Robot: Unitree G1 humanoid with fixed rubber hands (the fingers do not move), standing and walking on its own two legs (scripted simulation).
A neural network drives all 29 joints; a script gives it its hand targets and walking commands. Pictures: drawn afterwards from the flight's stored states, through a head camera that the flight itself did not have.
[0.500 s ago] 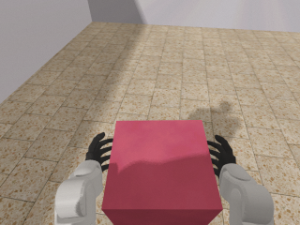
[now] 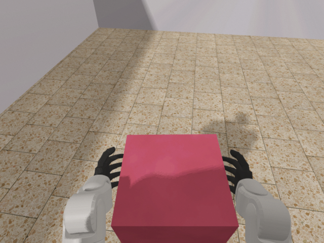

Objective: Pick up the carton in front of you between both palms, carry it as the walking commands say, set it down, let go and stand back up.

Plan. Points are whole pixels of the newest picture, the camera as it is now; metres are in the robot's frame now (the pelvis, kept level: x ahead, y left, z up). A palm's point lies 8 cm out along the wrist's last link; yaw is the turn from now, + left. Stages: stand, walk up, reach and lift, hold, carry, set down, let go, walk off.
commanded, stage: carry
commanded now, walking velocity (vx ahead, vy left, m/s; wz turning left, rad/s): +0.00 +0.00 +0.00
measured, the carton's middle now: (171, 198) +0.23 +0.00 +0.01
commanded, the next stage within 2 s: hold in 1.08 s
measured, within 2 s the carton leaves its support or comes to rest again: neither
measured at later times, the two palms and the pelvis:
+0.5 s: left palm (110, 186) +0.25 +0.15 +0.04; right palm (234, 189) +0.25 -0.15 +0.04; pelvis -0.03 +0.00 +0.00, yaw +0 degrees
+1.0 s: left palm (112, 179) +0.27 +0.15 +0.04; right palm (233, 182) +0.26 -0.15 +0.04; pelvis -0.02 +0.00 +0.00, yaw +0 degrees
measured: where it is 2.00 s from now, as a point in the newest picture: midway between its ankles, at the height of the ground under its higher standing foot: outside the picture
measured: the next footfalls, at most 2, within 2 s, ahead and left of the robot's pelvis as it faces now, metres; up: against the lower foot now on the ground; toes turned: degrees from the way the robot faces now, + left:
none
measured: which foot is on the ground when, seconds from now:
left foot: down 0.00-1.00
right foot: down 0.00-1.00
